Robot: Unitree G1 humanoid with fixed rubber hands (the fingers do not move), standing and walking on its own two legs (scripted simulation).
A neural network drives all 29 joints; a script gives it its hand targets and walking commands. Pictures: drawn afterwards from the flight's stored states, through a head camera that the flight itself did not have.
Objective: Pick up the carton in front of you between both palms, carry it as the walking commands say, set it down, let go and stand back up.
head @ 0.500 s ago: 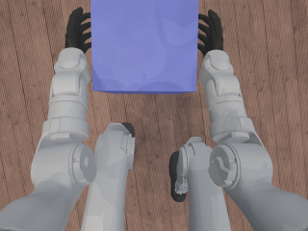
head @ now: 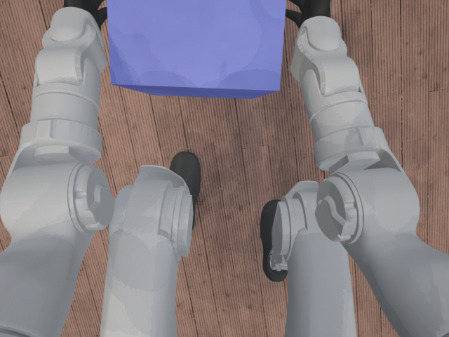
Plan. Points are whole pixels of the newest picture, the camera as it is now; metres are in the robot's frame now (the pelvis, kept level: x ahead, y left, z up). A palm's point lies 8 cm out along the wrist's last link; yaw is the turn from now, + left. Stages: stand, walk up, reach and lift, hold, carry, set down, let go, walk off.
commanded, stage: set down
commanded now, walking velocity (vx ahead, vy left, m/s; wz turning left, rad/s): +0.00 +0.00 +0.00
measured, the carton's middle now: (201, 29) +0.52 +0.13 -0.24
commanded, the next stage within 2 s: none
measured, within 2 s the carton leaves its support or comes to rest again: rests again in 0.36 s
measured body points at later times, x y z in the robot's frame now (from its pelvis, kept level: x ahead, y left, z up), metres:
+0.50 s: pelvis -0.01 +0.00 -0.01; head +0.36 +0.04 +0.24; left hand +0.50 +0.29 -0.18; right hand +0.55 -0.02 -0.19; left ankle +0.15 +0.13 -0.35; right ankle +0.07 -0.11 -0.35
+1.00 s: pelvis -0.02 +0.00 -0.01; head +0.35 +0.04 +0.23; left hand +0.49 +0.29 -0.20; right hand +0.55 -0.03 -0.20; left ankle +0.15 +0.13 -0.35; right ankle +0.07 -0.11 -0.35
